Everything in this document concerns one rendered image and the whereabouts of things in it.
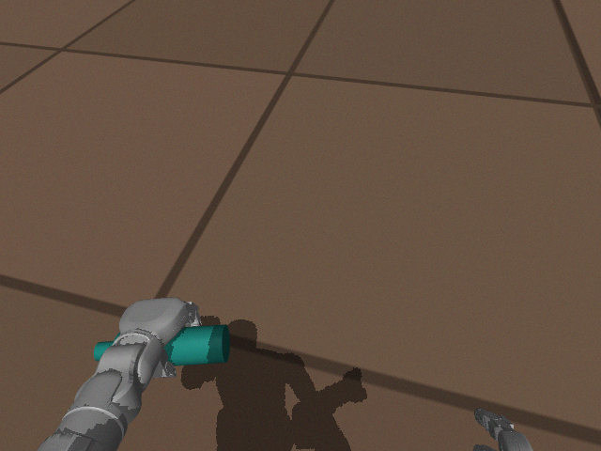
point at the left robot arm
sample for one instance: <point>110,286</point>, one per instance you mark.
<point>107,402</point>

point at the left robot hand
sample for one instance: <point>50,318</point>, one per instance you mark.
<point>164,318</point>

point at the right robot hand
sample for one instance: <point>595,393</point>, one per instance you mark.
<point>502,431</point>

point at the bottle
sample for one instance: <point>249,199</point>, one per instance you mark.
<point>191,346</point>

